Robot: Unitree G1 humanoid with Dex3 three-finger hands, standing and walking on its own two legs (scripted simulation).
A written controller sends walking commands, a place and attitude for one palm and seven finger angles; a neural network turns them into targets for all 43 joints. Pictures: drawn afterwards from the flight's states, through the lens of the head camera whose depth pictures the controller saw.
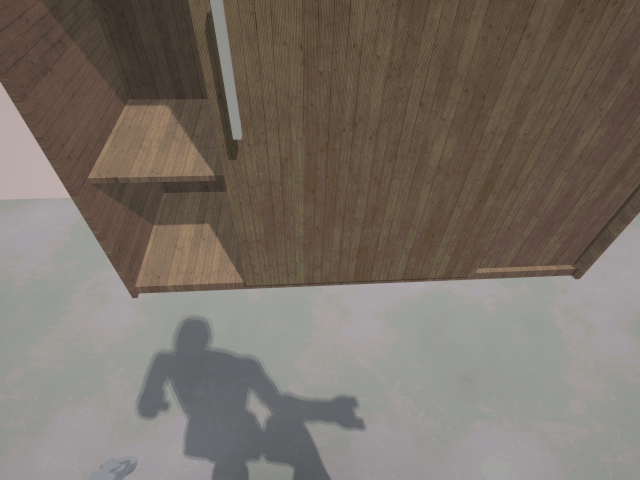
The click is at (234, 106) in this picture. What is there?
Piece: wardrobe's sliding door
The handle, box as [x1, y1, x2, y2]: [210, 0, 241, 139]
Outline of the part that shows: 210,0 233,139 241,139 240,121 238,115 222,0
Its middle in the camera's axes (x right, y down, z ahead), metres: -0.19 -0.36 +0.80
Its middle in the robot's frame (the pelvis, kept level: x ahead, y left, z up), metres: +0.85 +0.25 +0.11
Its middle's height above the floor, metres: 0.88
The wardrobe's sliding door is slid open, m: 0.41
